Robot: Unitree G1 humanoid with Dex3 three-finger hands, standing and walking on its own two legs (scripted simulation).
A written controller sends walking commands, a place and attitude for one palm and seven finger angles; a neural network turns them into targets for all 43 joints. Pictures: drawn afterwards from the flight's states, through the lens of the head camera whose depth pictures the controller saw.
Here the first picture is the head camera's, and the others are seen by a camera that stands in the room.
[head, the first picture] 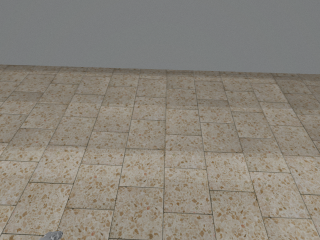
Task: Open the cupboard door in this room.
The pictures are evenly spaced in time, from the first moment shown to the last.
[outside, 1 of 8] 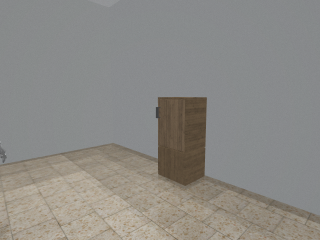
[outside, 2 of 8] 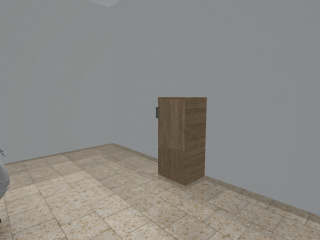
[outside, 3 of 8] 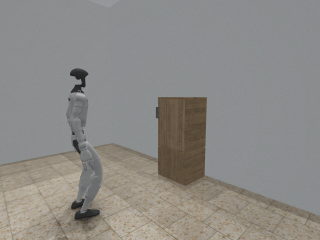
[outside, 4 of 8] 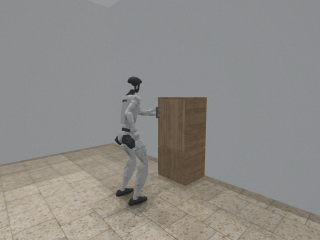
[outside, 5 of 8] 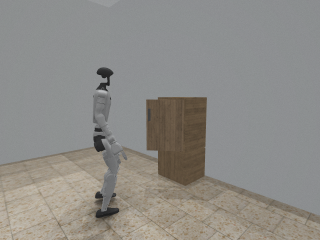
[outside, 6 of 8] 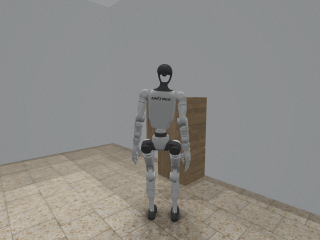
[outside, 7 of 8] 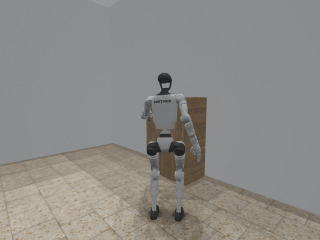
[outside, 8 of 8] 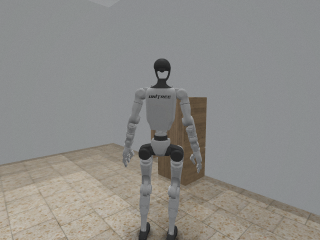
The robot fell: no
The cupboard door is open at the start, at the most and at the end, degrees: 0 84 82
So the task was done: yes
